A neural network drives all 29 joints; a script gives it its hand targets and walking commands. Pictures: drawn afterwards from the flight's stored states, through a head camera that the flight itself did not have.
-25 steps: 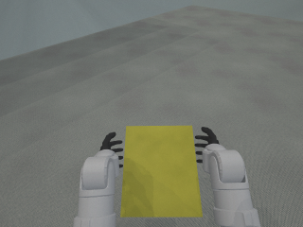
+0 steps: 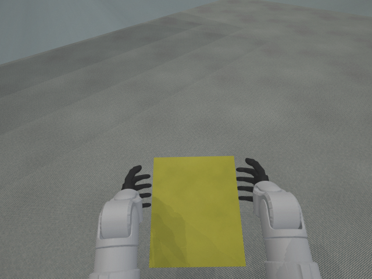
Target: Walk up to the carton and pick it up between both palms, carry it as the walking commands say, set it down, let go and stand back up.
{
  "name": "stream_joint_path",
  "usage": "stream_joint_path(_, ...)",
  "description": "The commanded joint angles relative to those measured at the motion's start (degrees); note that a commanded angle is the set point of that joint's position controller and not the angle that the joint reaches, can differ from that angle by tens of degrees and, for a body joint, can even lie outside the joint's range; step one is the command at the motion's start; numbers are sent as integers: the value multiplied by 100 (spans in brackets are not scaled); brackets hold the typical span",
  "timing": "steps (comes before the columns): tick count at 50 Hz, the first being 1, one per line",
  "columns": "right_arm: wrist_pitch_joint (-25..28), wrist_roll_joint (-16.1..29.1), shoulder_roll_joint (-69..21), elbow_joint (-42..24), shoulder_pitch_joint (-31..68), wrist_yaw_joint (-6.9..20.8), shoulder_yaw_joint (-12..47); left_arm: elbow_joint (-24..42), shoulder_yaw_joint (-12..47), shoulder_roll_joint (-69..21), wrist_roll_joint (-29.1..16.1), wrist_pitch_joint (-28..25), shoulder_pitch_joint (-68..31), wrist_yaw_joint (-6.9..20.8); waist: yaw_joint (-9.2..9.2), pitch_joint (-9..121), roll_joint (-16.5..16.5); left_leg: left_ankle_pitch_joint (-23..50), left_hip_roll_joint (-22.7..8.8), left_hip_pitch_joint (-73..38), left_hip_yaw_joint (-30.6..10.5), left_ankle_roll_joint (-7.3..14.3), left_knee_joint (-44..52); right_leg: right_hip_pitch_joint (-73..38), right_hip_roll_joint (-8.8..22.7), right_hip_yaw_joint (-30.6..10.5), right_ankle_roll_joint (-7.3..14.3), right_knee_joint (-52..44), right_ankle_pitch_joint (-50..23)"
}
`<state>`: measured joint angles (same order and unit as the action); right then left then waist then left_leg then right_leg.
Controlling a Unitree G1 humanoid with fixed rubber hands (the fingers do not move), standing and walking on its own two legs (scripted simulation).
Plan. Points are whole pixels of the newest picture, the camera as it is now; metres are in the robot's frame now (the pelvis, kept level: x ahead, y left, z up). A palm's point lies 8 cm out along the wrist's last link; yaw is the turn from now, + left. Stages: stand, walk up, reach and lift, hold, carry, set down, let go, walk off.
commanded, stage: hold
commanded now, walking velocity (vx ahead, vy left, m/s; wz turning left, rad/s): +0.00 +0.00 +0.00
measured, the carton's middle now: (194, 211) +0.31 +0.00 -0.04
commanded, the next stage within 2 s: set down in 0.62 s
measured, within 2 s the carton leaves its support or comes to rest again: neither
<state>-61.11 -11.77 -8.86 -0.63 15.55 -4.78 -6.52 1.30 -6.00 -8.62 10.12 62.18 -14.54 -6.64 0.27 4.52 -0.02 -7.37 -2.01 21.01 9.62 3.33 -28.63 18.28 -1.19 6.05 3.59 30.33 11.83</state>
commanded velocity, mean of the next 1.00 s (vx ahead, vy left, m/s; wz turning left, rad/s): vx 0.00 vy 0.00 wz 0.00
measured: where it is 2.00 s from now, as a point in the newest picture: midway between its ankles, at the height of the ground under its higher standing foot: outside the picture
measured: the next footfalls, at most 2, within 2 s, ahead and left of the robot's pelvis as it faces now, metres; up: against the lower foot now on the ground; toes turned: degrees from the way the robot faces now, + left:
none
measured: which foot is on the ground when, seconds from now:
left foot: down 0.00-1.00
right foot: down 0.00-1.00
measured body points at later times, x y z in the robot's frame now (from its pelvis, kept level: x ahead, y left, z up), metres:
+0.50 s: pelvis +0.03 -0.01 +0.01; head -0.08 +0.00 +0.44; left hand +0.33 +0.13 +0.07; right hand +0.35 -0.14 +0.08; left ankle +0.09 +0.08 -0.73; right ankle +0.05 -0.08 -0.73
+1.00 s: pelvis +0.04 -0.02 +0.00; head +0.01 -0.01 +0.45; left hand +0.35 +0.13 +0.01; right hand +0.36 -0.15 +0.02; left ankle +0.09 +0.08 -0.73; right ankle +0.05 -0.08 -0.73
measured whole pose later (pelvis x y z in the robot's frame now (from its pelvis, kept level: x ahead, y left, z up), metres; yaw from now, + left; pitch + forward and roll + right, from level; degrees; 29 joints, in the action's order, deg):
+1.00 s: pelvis +0.04 -0.02 +0.00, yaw -6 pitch -6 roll +1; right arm -30.1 -18.3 -11.5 34.4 23.8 -4.2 -17.3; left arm -26.9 -19.4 -10.3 17.9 34.8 -20.5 -4.6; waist 5.4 -1.1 -1.6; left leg -13.0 3.6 11.0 -1.5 1.4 -29.9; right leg 9.9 -5.8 -2.2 5.1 31.8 15.7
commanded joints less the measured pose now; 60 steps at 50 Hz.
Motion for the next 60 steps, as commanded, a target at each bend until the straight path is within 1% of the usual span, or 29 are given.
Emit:
stream_joint_path(1,1402,731,-4990,1700,1860,1556,1752,-1003,1919,-4871,-1109,-1521,-2403,1647,-22,441,-281,215,513,-1949,-1490,51,453,540,72,-1678,116,-942,-81)
stream_joint_path(2,1771,773,-5274,1165,2232,1568,2009,-450,2360,-4985,-1238,-1911,-2890,1758,-91,1074,-138,236,613,-2037,-1584,112,496,-82,-78,-1625,88,-819,-181)
stream_joint_path(3,1995,758,-5399,1062,2711,1580,2059,-616,2384,-5100,-1185,-2081,-3164,1828,-59,1394,-150,24,598,-2064,-1630,107,512,-264,-74,-1581,58,-793,175)
stream_joint_path(4,2168,872,-5437,1016,3345,1664,2396,-729,2202,-5245,-1112,-2154,-3229,1772,288,1612,-153,-214,541,-2178,-1705,72,480,-287,-44,-1553,40,-711,605)
stream_joint_path(5,2286,934,-5528,1136,3757,1720,2551,-840,2174,-5408,-1123,-2227,-3407,1721,336,1657,-206,-481,529,-2198,-1710,38,439,-346,-23,-1554,13,-679,907)
stream_joint_path(6,2414,1010,-5526,1351,4307,1785,2679,-968,2084,-5478,-1122,-2300,-3746,1673,475,1625,-183,-854,505,-2208,-1719,-1,439,-194,-18,-1565,18,-647,1314)
stream_joint_path(7,2511,995,-5454,1753,4569,1834,2586,-1050,2036,-5442,-1126,-2363,-4169,1626,451,1585,-26,-1218,434,-2153,-1766,-26,486,-162,-28,-1539,10,-574,1511)
stream_joint_path(8,2584,940,-5365,2151,4695,1869,2430,-1191,1941,-5402,-1090,-2398,-4528,1577,451,1546,149,-1496,363,-2061,-1812,-43,559,-208,-48,-1501,4,-478,1553)
stream_joint_path(9,2641,883,-5279,2546,4805,1913,2270,-1420,1786,-5393,-1005,-2399,-4751,1530,523,1497,280,-1687,304,-1984,-1851,-65,627,-248,-62,-1466,-2,-392,1549)
stream_joint_path(10,2688,795,-5217,2921,4872,1957,2077,-1691,1636,-5421,-912,-2384,-4908,1488,585,1404,333,-1783,255,-1939,-1871,-97,681,-271,-75,-1434,-13,-346,1542)
stream_joint_path(11,2726,707,-5186,3243,4902,1990,1887,-1958,1514,-5484,-832,-2358,-5004,1463,597,1319,346,-1779,204,-1904,-1896,-121,717,-299,-62,-1426,-31,-315,1460)
stream_joint_path(12,2752,617,-5173,3515,4930,2009,1688,-2237,1401,-5575,-763,-2319,-5047,1451,577,1233,281,-1702,168,-1925,-1904,-147,742,-296,-43,-1431,-49,-320,1374)
stream_joint_path(15,2777,445,-5193,4053,4881,2021,1163,-2819,1166,-5767,-653,-2214,-5007,1458,384,984,42,-1335,121,-2104,-1896,-215,858,-404,57,-1488,-106,-442,952)
stream_joint_path(17,2756,374,-5217,4261,4765,2016,921,-2980,1012,-5765,-577,-2184,-4926,1462,323,795,-79,-1104,158,-2228,-1857,-235,951,-539,122,-1532,-135,-574,727)
stream_joint_path(19,2733,340,-5242,4383,4667,2007,761,-3013,835,-5657,-481,-2185,-4849,1456,343,578,-184,-886,230,-2324,-1783,-245,1016,-658,196,-1593,-159,-729,618)
stream_joint_path(22,2736,354,-5300,4435,4586,1973,671,-2997,626,-5473,-356,-2212,-4747,1453,441,305,-297,-468,353,-2529,-1646,-277,1023,-686,346,-1736,-187,-983,545)
stream_joint_path(25,2782,426,-5373,4265,4451,1911,735,-2904,639,-5411,-331,-2238,-4614,1474,472,287,-223,-33,415,-2813,-1564,-311,998,-670,459,-1843,-233,-1137,248)
stream_joint_path(27,2814,480,-5386,3981,4290,1857,848,-2749,745,-5448,-353,-2248,-4402,1489,466,434,-144,346,443,-2978,-1539,-321,988,-782,481,-1872,-271,-1158,-233)
stream_joint_path(31,2835,609,-5379,3189,4068,1728,1237,-2367,1075,-5626,-423,-2276,-3972,1528,429,809,-91,960,491,-3177,-1551,-306,962,-1046,483,-1923,-350,-1119,-1120)
stream_joint_path(32,2836,551,-5698,3524,3913,1632,1099,-2304,1117,-5712,-517,-2277,-4104,1536,376,386,190,162,258,-2298,-1641,-293,649,-955,352,-1840,155,-1115,68)
stream_joint_path(33,2862,517,-5706,3456,3996,1630,1140,-2470,1041,-5778,-483,-2303,-3990,1532,442,408,202,-28,271,-2349,-1655,-262,605,-835,346,-1870,186,-1115,398)
stream_joint_path(34,2890,525,-5707,3399,4051,1644,1229,-2586,1002,-5819,-463,-2351,-3901,1553,533,435,162,-140,276,-2244,-1665,-234,558,-840,340,-1888,186,-1095,534)
stream_joint_path(35,2938,561,-5734,3283,4126,1651,1355,-2660,1024,-5888,-496,-2406,-3865,1575,570,550,118,-126,271,-2180,-1685,-217,502,-882,334,-1899,162,-1017,510)
stream_joint_path(37,3024,584,-5829,3163,4199,1616,1445,-2677,1202,-6040,-644,-2516,-3971,1632,427,780,-22,58,260,-2129,-1720,-207,381,-927,311,-1903,114,-865,221)
stream_joint_path(39,3085,581,-5877,3161,4128,1574,1467,-2640,1324,-6064,-723,-2617,-4024,1673,363,958,-113,243,255,-2098,-1747,-186,265,-919,279,-1891,88,-732,-23)
stream_joint_path(44,3210,605,-5864,3337,3838,1548,1496,-2605,1376,-5959,-685,-2837,-3810,1667,494,1136,-49,589,259,-1909,-1756,-171,110,-918,209,-1864,50,-545,-370)
stream_joint_path(48,3358,530,-5758,3552,3653,1523,1374,-2679,1308,-5827,-590,-3016,-3673,1642,549,1122,43,705,281,-1731,-1733,-180,12,-804,160,-1855,33,-443,-504)
stream_joint_path(54,3707,302,-5637,3864,3589,1443,1115,-2948,1062,-5675,-349,-3383,-3685,1610,529,1178,80,685,353,-1348,-1708,-165,-222,-496,88,-1818,13,-207,-549)
stream_joint_path(60,4193,68,-5482,4112,3823,1330,957,-3350,821,-5617,-84,-3891,-3883,1578,472,1410,24,603,446,-876,-1712,-151,-528,-140,-12,-1757,-3,117,-568)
